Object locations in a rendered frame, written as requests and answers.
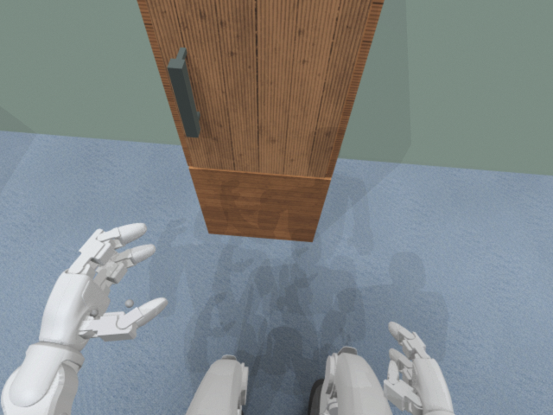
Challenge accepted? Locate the robot right shin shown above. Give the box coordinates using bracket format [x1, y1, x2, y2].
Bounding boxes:
[319, 347, 357, 415]

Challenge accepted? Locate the robot right thigh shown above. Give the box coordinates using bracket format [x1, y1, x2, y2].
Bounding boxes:
[324, 353, 393, 415]

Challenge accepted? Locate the left robot forearm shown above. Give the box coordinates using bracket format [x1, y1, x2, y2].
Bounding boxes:
[1, 342, 85, 415]

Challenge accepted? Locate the right robot hand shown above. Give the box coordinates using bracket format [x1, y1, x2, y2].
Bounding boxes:
[384, 322, 454, 415]

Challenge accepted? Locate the left robot hand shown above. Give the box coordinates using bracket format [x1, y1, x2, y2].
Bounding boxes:
[39, 223, 168, 351]

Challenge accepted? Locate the cupboard door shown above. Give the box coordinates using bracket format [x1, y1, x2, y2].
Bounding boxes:
[145, 0, 372, 178]

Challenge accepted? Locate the handle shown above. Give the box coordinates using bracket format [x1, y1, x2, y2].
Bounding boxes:
[167, 48, 200, 137]

